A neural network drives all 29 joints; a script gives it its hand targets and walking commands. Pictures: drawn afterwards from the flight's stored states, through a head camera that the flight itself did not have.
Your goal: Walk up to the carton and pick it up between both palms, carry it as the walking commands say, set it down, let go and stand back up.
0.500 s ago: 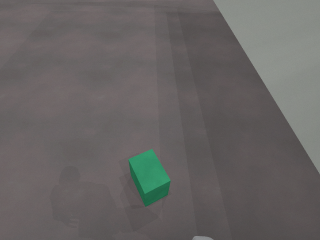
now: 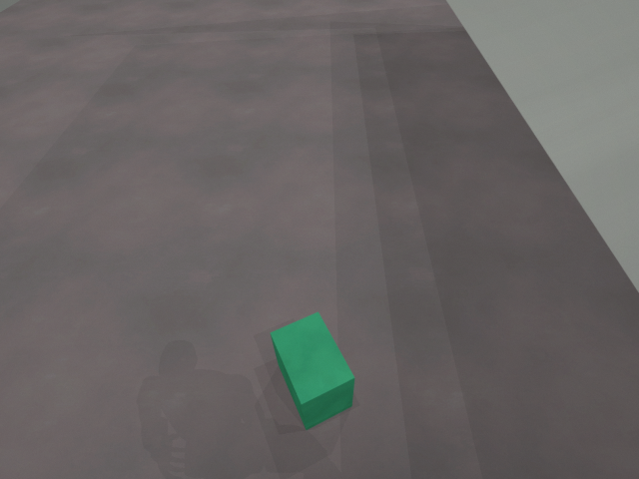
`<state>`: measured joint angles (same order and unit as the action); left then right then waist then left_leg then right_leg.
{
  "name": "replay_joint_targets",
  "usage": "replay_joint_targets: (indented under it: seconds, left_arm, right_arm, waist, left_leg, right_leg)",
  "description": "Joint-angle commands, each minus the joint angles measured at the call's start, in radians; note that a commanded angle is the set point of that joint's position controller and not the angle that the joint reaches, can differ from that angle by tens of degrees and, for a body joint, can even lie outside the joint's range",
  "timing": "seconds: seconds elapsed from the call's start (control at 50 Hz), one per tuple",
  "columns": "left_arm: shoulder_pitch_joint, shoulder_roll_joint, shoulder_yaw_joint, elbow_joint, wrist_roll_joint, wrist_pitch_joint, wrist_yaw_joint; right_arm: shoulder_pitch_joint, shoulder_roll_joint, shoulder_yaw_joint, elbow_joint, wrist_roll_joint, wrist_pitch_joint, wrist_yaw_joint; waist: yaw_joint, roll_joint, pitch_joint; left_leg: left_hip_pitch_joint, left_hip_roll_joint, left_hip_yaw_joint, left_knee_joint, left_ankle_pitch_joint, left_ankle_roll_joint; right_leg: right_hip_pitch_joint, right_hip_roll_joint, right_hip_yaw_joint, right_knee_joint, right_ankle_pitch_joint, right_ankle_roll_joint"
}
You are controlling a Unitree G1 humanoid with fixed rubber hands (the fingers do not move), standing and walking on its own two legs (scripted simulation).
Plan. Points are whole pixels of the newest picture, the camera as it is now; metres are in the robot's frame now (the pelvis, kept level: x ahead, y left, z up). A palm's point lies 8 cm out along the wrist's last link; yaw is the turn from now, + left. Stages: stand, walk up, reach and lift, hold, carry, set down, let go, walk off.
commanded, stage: walk up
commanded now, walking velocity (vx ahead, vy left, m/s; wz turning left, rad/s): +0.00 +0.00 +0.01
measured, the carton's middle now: (312, 370) +0.54 +0.06 -0.67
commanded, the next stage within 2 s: none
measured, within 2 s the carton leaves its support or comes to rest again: neither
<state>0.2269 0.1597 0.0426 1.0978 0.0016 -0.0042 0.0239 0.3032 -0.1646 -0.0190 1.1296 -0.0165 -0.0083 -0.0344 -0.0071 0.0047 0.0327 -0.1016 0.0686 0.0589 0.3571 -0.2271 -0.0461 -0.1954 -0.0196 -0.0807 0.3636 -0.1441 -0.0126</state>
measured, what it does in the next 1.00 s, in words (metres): walks ahead, turning left: right foot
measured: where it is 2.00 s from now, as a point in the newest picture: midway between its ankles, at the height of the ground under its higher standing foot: outside the picture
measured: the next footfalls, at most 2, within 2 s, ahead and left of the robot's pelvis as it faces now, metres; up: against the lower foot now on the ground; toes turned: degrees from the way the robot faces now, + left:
right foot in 0.76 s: +0.14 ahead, -0.20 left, +0.00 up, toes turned +6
left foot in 1.10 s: +0.22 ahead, +0.01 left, +0.00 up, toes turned +21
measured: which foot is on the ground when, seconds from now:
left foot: down 0.00-0.76, up 0.78-1.00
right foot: down 0.00-0.46, up 0.48-0.74, down 0.76-1.00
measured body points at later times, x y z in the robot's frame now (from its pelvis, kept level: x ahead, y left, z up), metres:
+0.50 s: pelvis +0.01 +0.02 +0.00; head +0.02 +0.02 +0.45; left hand +0.01 +0.25 -0.16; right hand -0.02 -0.21 -0.16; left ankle -0.02 +0.14 -0.75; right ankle +0.03 -0.11 -0.73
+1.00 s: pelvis +0.14 -0.09 +0.00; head +0.19 -0.08 +0.44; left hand +0.03 +0.15 -0.14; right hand +0.35 -0.30 -0.14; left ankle +0.13 +0.02 -0.70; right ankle +0.10 -0.20 -0.75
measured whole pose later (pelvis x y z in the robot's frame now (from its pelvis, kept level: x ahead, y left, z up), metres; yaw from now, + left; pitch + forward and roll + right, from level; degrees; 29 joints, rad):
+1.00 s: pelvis +0.14 -0.09 +0.00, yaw +16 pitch +2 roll +1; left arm 0.39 0.22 0.04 0.99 0.02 -0.02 0.03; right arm 0.12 -0.27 -0.06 0.89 -0.02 0.01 0.00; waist 0.05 0.00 0.04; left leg -0.47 0.00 0.08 0.85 -0.38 -0.02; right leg -0.12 -0.07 -0.15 0.41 -0.32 0.00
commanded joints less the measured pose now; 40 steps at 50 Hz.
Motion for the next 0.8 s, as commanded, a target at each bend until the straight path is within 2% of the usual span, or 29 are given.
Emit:
replay_joint_targets:
  seconds: [0.0, 0.42, 0.44, 0.46, 0.48, 0.5, 0.52, 0.56, 0.58, 0.6, 0.62, 0.64, 0.66, 0.68, 0.7, 0.72, 0.74, 0.76, 0.78]
  left_arm:
    - [0.034, 0.089, 0.013, -0.014, 0.000, -0.006, 0.003]
    - [0.103, 0.057, 0.001, 0.046, 0.002, -0.004, 0.014]
    - [0.086, 0.099, 0.021, -0.002, 0.028, -0.004, 0.013]
    - [-0.041, 0.206, 0.062, -0.074, 0.034, 0.029, -0.025]
    - [-0.113, 0.180, 0.061, -0.148, 0.049, 0.047, -0.031]
    - [-0.106, 0.151, 0.053, -0.171, 0.051, 0.047, -0.034]
    - [-0.075, 0.132, 0.044, -0.183, 0.042, 0.039, -0.036]
    - [-0.018, 0.110, 0.037, -0.200, 0.038, 0.031, -0.040]
    - [-0.016, 0.106, 0.032, -0.214, 0.036, 0.033, -0.045]
    - [-0.029, 0.103, 0.026, -0.227, 0.033, 0.033, -0.051]
    - [-0.048, 0.104, 0.022, -0.243, 0.032, 0.029, -0.062]
    - [-0.056, 0.115, 0.021, -0.254, 0.028, 0.025, -0.068]
    - [-0.044, 0.124, 0.019, -0.255, 0.020, 0.021, -0.066]
    - [-0.010, 0.131, 0.019, -0.248, 0.014, 0.016, -0.061]
    - [0.051, 0.146, 0.022, -0.227, 0.011, 0.010, -0.052]
    - [0.135, 0.176, 0.031, -0.194, 0.011, -0.001, -0.041]
    - [0.243, 0.250, 0.052, -0.163, 0.019, -0.015, -0.032]
    - [0.337, 0.354, 0.083, -0.145, 0.028, -0.027, -0.021]
    - [0.314, 0.357, 0.070, -0.133, 0.031, -0.028, -0.016]
  right_arm:
    - [0.069, -0.060, -0.006, 0.002, 0.000, -0.006, -0.003]
    - [0.088, -0.045, -0.005, 0.025, 0.003, -0.012, -0.009]
    - [0.066, -0.092, -0.036, 0.019, -0.004, -0.001, -0.009]
    - [0.246, -0.222, -0.072, 0.034, -0.023, 0.023, -0.026]
    - [0.266, -0.316, -0.111, 0.047, -0.022, 0.035, -0.046]
    - [0.201, -0.295, -0.104, 0.028, -0.020, 0.033, -0.052]
    - [0.135, -0.250, -0.089, -0.002, -0.019, 0.024, -0.048]
    - [0.086, -0.196, -0.068, -0.028, -0.016, 0.010, -0.041]
    - [0.083, -0.195, -0.066, -0.033, -0.016, 0.005, -0.035]
    - [0.099, -0.204, -0.067, -0.031, -0.015, 0.002, -0.027]
    - [0.123, -0.218, -0.069, -0.031, -0.014, 0.001, -0.018]
    - [0.114, -0.233, -0.070, -0.043, -0.013, 0.002, -0.007]
    - [0.084, -0.240, -0.068, -0.061, -0.014, 0.005, 0.004]
    - [0.061, -0.248, -0.069, -0.076, -0.013, 0.007, 0.010]
    - [0.047, -0.251, -0.069, -0.087, -0.007, 0.008, 0.014]
    - [0.060, -0.229, -0.062, -0.101, -0.005, 0.004, 0.018]
    - [0.058, -0.188, -0.053, -0.134, -0.013, -0.003, 0.022]
    - [0.021, -0.108, -0.019, -0.205, -0.021, -0.015, 0.026]
    - [-0.031, -0.131, -0.023, -0.220, -0.024, -0.019, 0.028]
  waist:
    - [0.000, 0.013, 0.020]
    - [0.009, 0.006, 0.047]
    - [0.000, 0.011, 0.017]
    - [-0.086, -0.041, 0.039]
    - [-0.083, 0.069, 0.134]
    - [-0.047, 0.078, 0.151]
    - [-0.025, 0.095, 0.145]
    - [-0.014, 0.135, 0.087]
    - [-0.015, 0.167, 0.060]
    - [-0.025, 0.204, 0.041]
    - [-0.038, 0.252, 0.025]
    - [-0.039, 0.284, 0.024]
    - [-0.031, 0.291, 0.031]
    - [-0.013, 0.271, 0.034]
    - [0.016, 0.225, 0.022]
    - [0.039, 0.159, -0.018]
    - [0.077, -0.015, -0.057]
    - [0.132, -0.358, -0.081]
    - [0.102, -0.285, -0.074]
  left_leg:
    - [-0.077, 0.053, -0.052, -0.072, 0.062, 0.036]
    - [-0.099, 0.055, -0.070, -0.087, 0.070, 0.048]
    - [-0.129, 0.081, -0.078, -0.059, -0.039, 0.064]
    - [-0.036, 0.273, -0.469, -0.197, -0.469, 0.185]
    - [-0.038, 0.421, -0.646, -0.303, -0.513, 0.223]
    - [-0.079, 0.414, -0.582, -0.294, -0.440, 0.214]
    - [-0.122, 0.353, -0.494, -0.270, -0.354, 0.186]
    - [-0.130, 0.266, -0.362, -0.213, -0.218, 0.142]
    - [-0.137, 0.235, -0.326, -0.204, -0.179, 0.131]
    - [-0.141, 0.222, -0.319, -0.209, -0.206, 0.135]
    - [-0.144, 0.221, -0.332, -0.225, -0.298, 0.146]
    - [-0.166, 0.206, -0.327, -0.229, -0.354, 0.142]
    - [-0.207, 0.175, -0.305, -0.222, -0.355, 0.134]
    - [-0.242, 0.151, -0.287, -0.198, -0.345, 0.122]
    - [-0.281, 0.117, -0.257, -0.134, -0.336, 0.102]
    - [-0.330, 0.058, -0.228, -0.023, -0.324, 0.075]
    - [-0.417, -0.010, -0.160, 0.201, -0.368, 0.057]
    - [-0.580, -0.104, -0.065, 0.566, -0.437, 0.028]
    - [-0.580, 0.010, -0.088, 0.715, -0.372, 0.029]
  right_leg:
    - [0.039, -0.100, 0.110, -0.073, 0.021, -0.006]
    - [0.054, -0.100, 0.079, -0.047, 0.056, 0.014]
    - [0.003, -0.120, 0.033, 0.017, -0.077, 0.014]
    - [-0.246, -0.030, -0.066, 0.293, -0.376, 0.066]
    - [-0.479, -0.035, 0.025, 0.512, -0.339, 0.075]
    - [-0.528, -0.076, 0.085, 0.587, -0.254, 0.084]
    - [-0.510, -0.076, 0.098, 0.610, -0.177, 0.091]
    - [-0.432, -0.070, 0.106, 0.563, -0.147, 0.091]
    - [-0.381, -0.058, 0.088, 0.512, -0.156, 0.091]
    - [-0.339, -0.049, 0.067, 0.460, -0.190, 0.090]
    - [-0.299, -0.044, 0.046, 0.414, -0.239, 0.090]
    - [-0.234, -0.039, 0.036, 0.352, -0.274, 0.092]
    - [-0.149, -0.024, 0.014, 0.278, -0.278, 0.093]
    - [-0.056, -0.007, -0.010, 0.190, -0.230, 0.096]
    - [0.070, -0.003, -0.030, 0.075, -0.137, 0.094]
    - [0.216, -0.019, -0.029, 0.015, -0.103, 0.081]
    - [0.312, -0.160, 0.093, -0.072, -0.177, 0.072]
    - [0.312, -0.408, 0.425, -0.234, -0.400, 0.025]
    - [0.205, -0.485, 0.511, -0.276, -0.496, -0.054]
